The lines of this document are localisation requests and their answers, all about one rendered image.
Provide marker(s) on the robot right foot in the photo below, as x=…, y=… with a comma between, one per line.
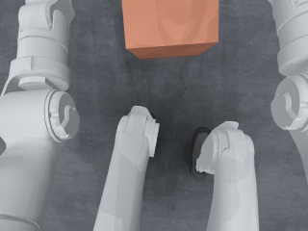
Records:
x=199, y=136

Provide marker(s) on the carton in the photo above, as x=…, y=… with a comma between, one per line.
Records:
x=155, y=29

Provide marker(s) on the robot left forearm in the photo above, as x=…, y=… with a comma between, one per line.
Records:
x=42, y=47

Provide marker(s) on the robot right forearm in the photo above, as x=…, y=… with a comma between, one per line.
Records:
x=291, y=23

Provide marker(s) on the robot right upper arm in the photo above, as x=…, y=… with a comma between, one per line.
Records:
x=289, y=110

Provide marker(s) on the robot right thigh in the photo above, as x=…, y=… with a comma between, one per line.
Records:
x=235, y=199

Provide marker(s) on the robot left upper arm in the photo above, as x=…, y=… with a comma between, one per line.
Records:
x=35, y=125

